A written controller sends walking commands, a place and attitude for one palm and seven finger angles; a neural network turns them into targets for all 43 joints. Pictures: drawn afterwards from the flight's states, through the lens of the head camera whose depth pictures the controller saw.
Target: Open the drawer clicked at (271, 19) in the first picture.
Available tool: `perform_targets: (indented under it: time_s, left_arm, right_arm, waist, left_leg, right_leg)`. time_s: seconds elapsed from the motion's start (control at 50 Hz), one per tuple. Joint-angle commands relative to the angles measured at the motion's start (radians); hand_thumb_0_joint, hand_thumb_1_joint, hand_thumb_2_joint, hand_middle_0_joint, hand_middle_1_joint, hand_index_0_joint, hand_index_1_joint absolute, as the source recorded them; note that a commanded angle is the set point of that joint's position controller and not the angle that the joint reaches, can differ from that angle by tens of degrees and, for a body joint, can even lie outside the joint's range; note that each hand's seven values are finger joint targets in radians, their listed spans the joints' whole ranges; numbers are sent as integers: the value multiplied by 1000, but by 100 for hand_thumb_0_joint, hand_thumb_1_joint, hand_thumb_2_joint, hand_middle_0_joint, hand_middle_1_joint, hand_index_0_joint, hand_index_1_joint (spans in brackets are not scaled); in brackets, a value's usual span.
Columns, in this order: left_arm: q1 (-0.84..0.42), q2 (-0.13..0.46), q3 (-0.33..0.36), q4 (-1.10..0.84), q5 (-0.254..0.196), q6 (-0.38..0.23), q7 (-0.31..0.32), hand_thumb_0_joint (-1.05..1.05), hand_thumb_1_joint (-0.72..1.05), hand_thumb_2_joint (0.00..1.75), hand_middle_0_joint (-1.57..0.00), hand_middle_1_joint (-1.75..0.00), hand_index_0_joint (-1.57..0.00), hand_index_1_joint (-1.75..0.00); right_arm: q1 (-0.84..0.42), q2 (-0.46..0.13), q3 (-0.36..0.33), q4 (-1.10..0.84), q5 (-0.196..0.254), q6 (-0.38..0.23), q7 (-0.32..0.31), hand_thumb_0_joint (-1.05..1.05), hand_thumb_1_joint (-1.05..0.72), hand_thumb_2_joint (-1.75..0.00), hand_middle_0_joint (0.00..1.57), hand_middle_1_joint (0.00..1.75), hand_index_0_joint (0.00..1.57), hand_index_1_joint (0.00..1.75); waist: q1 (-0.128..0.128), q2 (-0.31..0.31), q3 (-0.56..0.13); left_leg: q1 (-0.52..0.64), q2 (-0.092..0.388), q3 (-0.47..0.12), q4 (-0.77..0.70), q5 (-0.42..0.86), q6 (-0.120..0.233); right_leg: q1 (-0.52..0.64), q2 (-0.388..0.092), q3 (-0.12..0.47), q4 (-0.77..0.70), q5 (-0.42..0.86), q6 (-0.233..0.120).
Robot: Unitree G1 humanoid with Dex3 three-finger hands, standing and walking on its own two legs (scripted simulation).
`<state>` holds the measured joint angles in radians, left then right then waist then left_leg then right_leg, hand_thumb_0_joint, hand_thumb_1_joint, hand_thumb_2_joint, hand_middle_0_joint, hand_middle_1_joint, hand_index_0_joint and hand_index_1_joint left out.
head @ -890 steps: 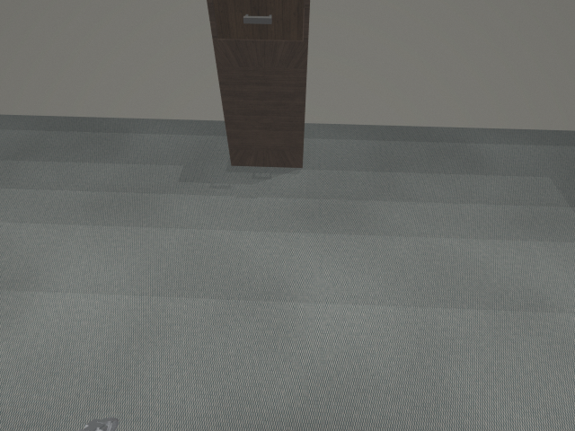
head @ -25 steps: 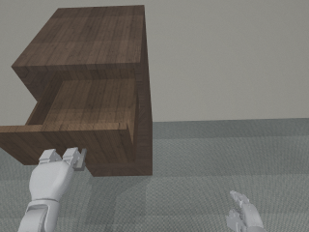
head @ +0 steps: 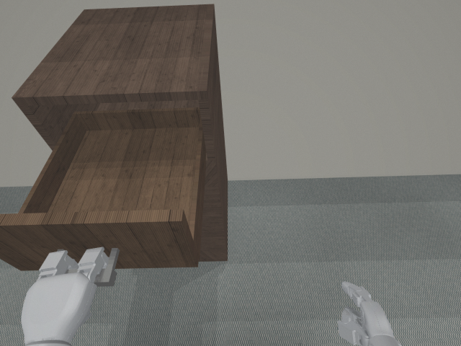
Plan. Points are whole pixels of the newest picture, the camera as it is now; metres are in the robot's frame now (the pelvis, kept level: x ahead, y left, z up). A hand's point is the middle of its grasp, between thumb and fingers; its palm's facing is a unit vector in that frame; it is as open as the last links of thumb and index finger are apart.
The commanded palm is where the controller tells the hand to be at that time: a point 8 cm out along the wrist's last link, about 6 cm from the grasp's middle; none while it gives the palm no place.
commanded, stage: pull the drawer open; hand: left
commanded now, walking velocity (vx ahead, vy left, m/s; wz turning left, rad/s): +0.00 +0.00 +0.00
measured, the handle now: (83, 266) +0.23 +0.27 +0.03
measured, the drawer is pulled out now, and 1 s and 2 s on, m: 0.28 0.30 0.30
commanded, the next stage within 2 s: open the thumb to release the handle in 0.28 s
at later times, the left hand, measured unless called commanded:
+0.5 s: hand (78, 317) +0.16 +0.26 +0.01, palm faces +0.02 -0.05 -1.00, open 5.8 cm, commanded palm +0.13 +0.26 +0.06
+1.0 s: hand (77, 320) +0.15 +0.25 +0.01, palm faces +0.01 -0.06 -1.00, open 13.3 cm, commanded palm +0.13 +0.25 +0.06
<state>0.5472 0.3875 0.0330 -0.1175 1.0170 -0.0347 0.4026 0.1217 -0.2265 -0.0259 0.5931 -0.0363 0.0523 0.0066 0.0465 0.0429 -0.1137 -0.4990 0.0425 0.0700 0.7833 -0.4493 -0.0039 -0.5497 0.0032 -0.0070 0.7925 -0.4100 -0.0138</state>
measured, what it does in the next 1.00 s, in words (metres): stands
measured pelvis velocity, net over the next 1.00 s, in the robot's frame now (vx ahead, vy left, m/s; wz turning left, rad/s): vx -0.02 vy -0.01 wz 0.03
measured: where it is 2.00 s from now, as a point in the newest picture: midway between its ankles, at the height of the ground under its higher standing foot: outside the picture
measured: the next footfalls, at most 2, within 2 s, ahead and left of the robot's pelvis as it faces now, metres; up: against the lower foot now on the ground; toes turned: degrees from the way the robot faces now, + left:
none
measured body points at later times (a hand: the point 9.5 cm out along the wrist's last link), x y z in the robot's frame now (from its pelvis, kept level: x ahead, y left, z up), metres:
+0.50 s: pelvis -0.01 +0.00 -0.01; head +0.03 -0.03 +0.44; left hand +0.15 +0.26 +0.06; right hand +0.19 -0.22 -0.12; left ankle -0.04 +0.12 -0.71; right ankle -0.01 -0.11 -0.71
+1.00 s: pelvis -0.02 -0.01 +0.00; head +0.01 -0.04 +0.45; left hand +0.15 +0.25 +0.07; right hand +0.19 -0.23 -0.10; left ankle -0.04 +0.12 -0.71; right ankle -0.01 -0.11 -0.71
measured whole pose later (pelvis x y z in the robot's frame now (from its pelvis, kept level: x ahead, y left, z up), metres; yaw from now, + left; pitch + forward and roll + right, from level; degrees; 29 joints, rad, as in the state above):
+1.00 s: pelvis -0.02 -0.01 +0.00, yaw +2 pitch +8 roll +1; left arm 0.46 0.38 0.03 -0.05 1.03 -0.06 0.40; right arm 0.12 -0.23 -0.02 0.61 -0.04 0.04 -0.03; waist 0.08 0.05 -0.09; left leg -0.50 0.04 0.04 0.79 -0.42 -0.02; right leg -0.55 0.00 -0.03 0.81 -0.40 -0.03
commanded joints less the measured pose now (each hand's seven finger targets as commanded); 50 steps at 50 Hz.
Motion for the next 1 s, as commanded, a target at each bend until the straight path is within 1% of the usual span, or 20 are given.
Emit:
perform_targets:
  time_s: [0.0, 0.1, 0.12, 0.14, 0.22, 0.28, 0.32, 0.34, 0.36, 0.4, 0.44, 0.5, 0.58, 0.7, 0.76, 0.82, 0.92, 0.94, 0.96, 0.98]
  left_arm:
    - [110, 177, 168, -224, -6, 1, 75, 0, 90, 90, -40, -135, -40, -135]
    - [167, 177, 171, -257, -2, -10, 92, 0, 90, 90, -40, -135, -40, -135]
    - [211, 154, 154, -245, -2, -9, 93, 0, 90, 90, -40, -135, -40, -135]
    - [169, 152, 140, -265, -1, -12, 93, 0, 90, 90, -40, -135, -40, -135]
    - [193, 160, 160, -246, -4, -4, 95, 0, 90, 90, -40, -135, -40, -135]
    - [141, 183, 174, -248, -5, 3, 94, 0, 90, 90, -40, -135, -40, -135]
    - [185, 158, 152, -252, -5, 5, 94, 0, 90, 90, -40, -135, -40, -135]
    - [172, 159, 148, -261, -7, 5, 92, 0, 90, 90, -40, -135, -40, -135]
    - [-68, 190, 153, -249, 4, 5, 97, 0, 90, 90, -40, -135, -40, -135]
    - [-42, 184, 172, -217, 11, 0, 108, 0, 76, 84, -39, -134, -39, -134]
    - [-44, 153, 130, -198, 9, 10, 101, 0, 62, 78, -38, -132, -38, -132]
    - [-63, 159, 122, -184, 8, 27, 90, 0, 41, 69, -36, -130, -36, -130]
    - [-83, 166, 108, -152, 8, 47, 60, 0, 13, 57, -35, -127, -35, -127]
    - [-102, 191, 129, -124, 5, 27, 31, 0, -29, 39, -32, -122, -32, -122]
    - [-91, 165, 110, -131, 3, 5, 29, 0, -50, 30, -30, -120, -30, -120]
    - [-83, 187, 142, -114, 7, -8, 35, 0, -50, 30, -30, -120, -30, -120]
    - [-96, 173, 132, -133, 12, -16, 49, 0, -50, 30, -30, -120, -30, -120]
    - [-104, 183, 140, -122, 12, -14, 53, 0, -50, 30, -30, -120, -30, -120]
    - [-89, 141, 104, -106, 14, -11, 51, 0, -50, 30, -30, -120, -30, -120]
    - [-109, 152, 109, -115, 11, -11, 52, 0, -50, 30, -30, -120, -30, -120]
  right_arm:
    - [-112, -106, -40, -160, -9, -41, -1, 0, -90, -90, 20, 30, 20, 30]
    - [-103, -103, -41, -172, -14, -37, 7, 0, -90, -90, 20, 30, 20, 30]
    - [-101, -99, -41, -174, -12, -38, 9, 0, -90, -90, 20, 30, 20, 30]
    - [-100, -103, -41, -172, -14, -36, 12, 0, -90, -90, 20, 30, 20, 30]
    - [-103, -99, -39, -179, -11, -34, 8, 0, -90, -90, 20, 30, 20, 30]
    - [-103, -102, -35, -178, -12, -31, 2, 0, -90, -90, 20, 30, 20, 30]
    - [-100, -95, -36, -184, -11, -36, 3, 0, -90, -90, 20, 30, 20, 30]
    - [-100, -99, -35, -184, -11, -36, 5, 0, -90, -90, 20, 30, 20, 30]
    - [-104, -111, -33, -158, -14, -29, -8, 0, -90, -90, 20, 30, 20, 30]
    - [-98, -101, -39, -165, -17, -40, -21, 0, -90, -90, 20, 30, 20, 30]
    - [-94, -101, -41, -160, -11, -44, -22, 0, -90, -90, 20, 30, 20, 30]
    - [-105, -100, -36, -155, -9, -45, -29, 0, -90, -90, 20, 30, 20, 30]
    - [-120, -102, -30, -150, -3, -44, -40, 0, -90, -90, 20, 30, 20, 30]
    - [-128, -97, -21, -138, -3, -50, -50, 0, -90, -90, 20, 30, 20, 30]
    - [-125, -94, -27, -137, -5, -57, -47, 0, -90, -90, 20, 30, 20, 30]
    - [-126, -93, -30, -130, -6, -58, -47, 0, -90, -90, 20, 30, 20, 30]
    - [-125, -93, -35, -133, -7, -62, -44, 0, -90, -90, 20, 30, 20, 30]
    - [-122, -95, -32, -135, -8, -62, -45, 0, -90, -90, 20, 30, 20, 30]
    - [-123, -92, -35, -132, -9, -63, -43, 0, -90, -90, 20, 30, 20, 30]
    - [-122, -96, -35, -133, -6, -61, -42, 0, -90, -90, 20, 30, 20, 30]
  waist:
    - [53, 5, -163]
    - [58, -1, -190]
    - [59, 4, -181]
    - [45, 9, -172]
    - [56, 1, -168]
    - [44, -10, -164]
    - [55, 12, -177]
    - [50, 16, -168]
    - [-1, -16, -146]
    - [28, 9, -165]
    - [20, 4, -173]
    - [30, -11, -183]
    - [29, -41, -139]
    - [41, -34, -111]
    - [44, -29, -115]
    - [51, -25, -114]
    - [50, -7, -133]
    - [46, -27, -122]
    - [43, -32, -122]
    - [36, -26, -131]
  left_leg:
    - [97, -49, -43, -54, 457, 18]
    - [99, -49, -48, -27, 472, 16]
    - [97, -48, -46, -22, 473, 16]
    - [100, -50, -49, -14, 472, 15]
    - [76, -50, -49, -16, 425, 17]
    - [63, -53, -50, -18, 398, 17]
    - [78, -51, -48, -16, 417, 17]
    - [77, -50, -50, -15, 420, 16]
    - [64, -56, -55, -5, 358, 19]
    - [66, -61, -50, -15, 324, 21]
    - [81, -60, -48, -16, 338, 18]
    - [77, -59, -50, -37, 321, 19]
    - [62, -62, -46, -61, 291, 23]
    - [69, -69, -42, -83, 264, 25]
    - [79, -70, -40, -86, 266, 24]
    - [75, -73, -39, -88, 266, 23]
    - [87, -72, -38, -84, 270, 22]
    - [73, -73, -40, -82, 265, 22]
    - [71, -72, -39, -80, 268, 22]
    - [73, -70, -40, -81, 274, 20]
  right_leg:
    - [97, 27, -1, -62, 409, -27]
    - [74, 27, 12, -43, 411, -31]
    - [68, 29, 7, -41, 406, -29]
    - [38, 29, 18, -39, 398, -31]
    - [50, 30, 9, -39, 368, -30]
    - [52, 28, 16, -43, 360, -31]
    - [51, 28, 9, -38, 358, -31]
    - [38, 27, 10, -38, 353, -31]
    - [5, 25, 8, -44, 339, -26]
    - [23, 26, 4, -49, 303, -29]
    - [19, 27, 0, -52, 307, -29]
    - [54, 22, -9, -61, 294, -27]
    - [83, 19, -7, -91, 291, -23]
    - [105, 16, 5, -118, 272, -21]
    - [108, 16, 2, -124, 274, -22]
    - [112, 18, 8, -128, 274, -24]
    - [100, 19, 5, -124, 268, -25]
    - [94, 18, 6, -122, 266, -23]
    - [90, 19, 2, -119, 272, -23]
    - [91, 19, 3, -119, 271, -24]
